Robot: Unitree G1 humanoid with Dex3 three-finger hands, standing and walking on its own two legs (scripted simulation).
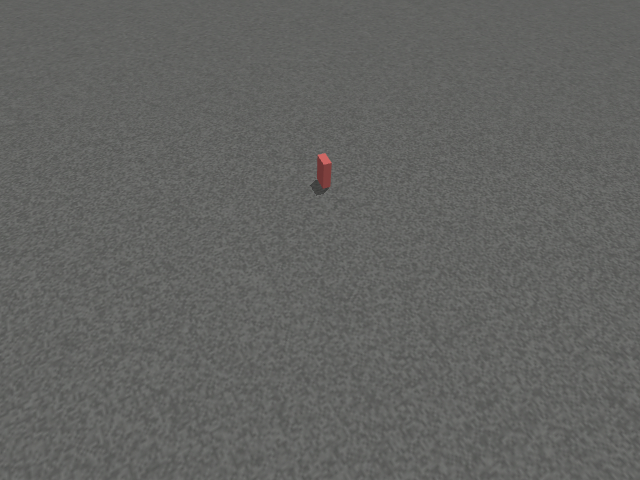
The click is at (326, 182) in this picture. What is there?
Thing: carton on end
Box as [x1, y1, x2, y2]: [317, 153, 331, 188]
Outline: 324,153 317,155 317,179 323,188 329,186 330,184 331,162
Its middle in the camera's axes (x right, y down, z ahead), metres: +0.03 -0.30 +1.80
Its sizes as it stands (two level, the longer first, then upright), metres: 0.074 0.038 0.142
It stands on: the floor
